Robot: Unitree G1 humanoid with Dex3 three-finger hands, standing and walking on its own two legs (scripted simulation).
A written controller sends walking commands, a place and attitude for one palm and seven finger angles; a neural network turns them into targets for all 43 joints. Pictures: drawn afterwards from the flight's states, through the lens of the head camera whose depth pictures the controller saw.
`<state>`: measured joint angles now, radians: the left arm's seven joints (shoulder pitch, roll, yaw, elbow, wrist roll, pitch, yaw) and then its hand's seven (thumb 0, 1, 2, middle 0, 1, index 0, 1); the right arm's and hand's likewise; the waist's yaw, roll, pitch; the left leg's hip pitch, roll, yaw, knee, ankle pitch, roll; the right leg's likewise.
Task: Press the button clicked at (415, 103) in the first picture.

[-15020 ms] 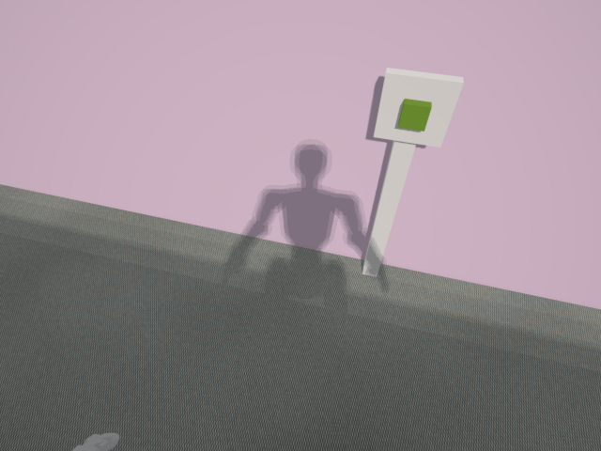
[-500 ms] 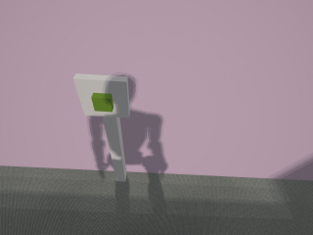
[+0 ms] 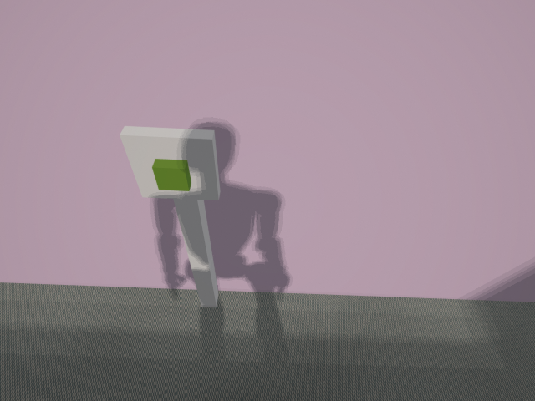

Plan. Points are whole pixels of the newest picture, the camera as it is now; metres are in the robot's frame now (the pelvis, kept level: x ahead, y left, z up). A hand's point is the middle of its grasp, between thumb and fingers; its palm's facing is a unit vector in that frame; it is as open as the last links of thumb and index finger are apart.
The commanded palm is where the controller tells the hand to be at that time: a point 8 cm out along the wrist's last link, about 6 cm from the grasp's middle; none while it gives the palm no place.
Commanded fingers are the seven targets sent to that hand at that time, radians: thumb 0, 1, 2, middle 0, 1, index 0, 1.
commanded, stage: raise the hand and make a fist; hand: left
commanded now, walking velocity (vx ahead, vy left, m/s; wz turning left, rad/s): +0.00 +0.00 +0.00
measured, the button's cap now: (173, 174) +0.54 +0.24 -0.01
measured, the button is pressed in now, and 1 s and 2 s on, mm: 0 0 0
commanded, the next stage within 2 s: none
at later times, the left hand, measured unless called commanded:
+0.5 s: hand (169, 394) +0.15 +0.16 -0.08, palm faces +0.15 -0.99 -0.02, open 5.0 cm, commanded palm +0.13 +0.21 -0.05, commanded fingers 0.00 0.90 0.90 -0.89 -1.05 -0.89 -1.05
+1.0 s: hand (159, 351) +0.20 +0.18 -0.04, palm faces +0.05 -1.00 -0.06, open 3.1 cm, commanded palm +0.17 +0.23 -0.03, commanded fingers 0.00 0.90 0.90 -1.30 -1.50 -1.30 -1.50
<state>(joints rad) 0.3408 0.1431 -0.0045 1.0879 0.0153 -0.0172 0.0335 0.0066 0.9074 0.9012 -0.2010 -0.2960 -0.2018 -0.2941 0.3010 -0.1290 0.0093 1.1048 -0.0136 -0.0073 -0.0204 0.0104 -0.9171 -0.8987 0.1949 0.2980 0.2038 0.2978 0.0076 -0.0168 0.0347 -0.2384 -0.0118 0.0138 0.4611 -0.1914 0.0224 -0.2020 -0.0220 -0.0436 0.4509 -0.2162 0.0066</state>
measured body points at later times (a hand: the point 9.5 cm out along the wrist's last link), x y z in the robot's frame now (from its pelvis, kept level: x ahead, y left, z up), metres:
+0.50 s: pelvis +0.00 -0.03 -0.10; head +0.04 -0.01 +0.35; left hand +0.14 +0.21 -0.08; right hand +0.26 -0.26 -0.12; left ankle +0.04 +0.10 -0.74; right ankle +0.02 -0.13 -0.74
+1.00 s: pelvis +0.01 -0.02 -0.09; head +0.07 -0.01 +0.35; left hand +0.19 +0.23 -0.04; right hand +0.17 -0.27 -0.18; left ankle +0.04 +0.10 -0.74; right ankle +0.02 -0.12 -0.74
